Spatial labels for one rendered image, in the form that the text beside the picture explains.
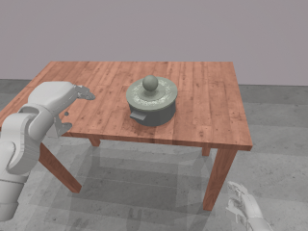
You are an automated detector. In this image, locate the left robot forearm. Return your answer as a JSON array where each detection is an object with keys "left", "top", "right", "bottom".
[{"left": 0, "top": 103, "right": 55, "bottom": 222}]

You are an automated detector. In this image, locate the robot right hand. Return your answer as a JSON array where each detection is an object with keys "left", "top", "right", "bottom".
[{"left": 225, "top": 181, "right": 264, "bottom": 228}]

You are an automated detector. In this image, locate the lid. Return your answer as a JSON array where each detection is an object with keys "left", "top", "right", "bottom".
[{"left": 126, "top": 76, "right": 178, "bottom": 112}]

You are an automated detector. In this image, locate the knob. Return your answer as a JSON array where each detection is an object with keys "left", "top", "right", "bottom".
[{"left": 142, "top": 75, "right": 159, "bottom": 91}]

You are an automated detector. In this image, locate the robot left hand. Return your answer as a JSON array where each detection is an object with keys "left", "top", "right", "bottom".
[{"left": 28, "top": 81, "right": 95, "bottom": 139}]

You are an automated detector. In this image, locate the table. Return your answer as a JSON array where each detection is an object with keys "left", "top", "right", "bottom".
[{"left": 0, "top": 61, "right": 253, "bottom": 212}]

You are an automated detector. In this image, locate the right robot forearm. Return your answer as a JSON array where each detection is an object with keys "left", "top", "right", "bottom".
[{"left": 246, "top": 217, "right": 274, "bottom": 231}]

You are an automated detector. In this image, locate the pot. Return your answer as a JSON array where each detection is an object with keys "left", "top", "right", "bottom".
[{"left": 129, "top": 100, "right": 176, "bottom": 127}]

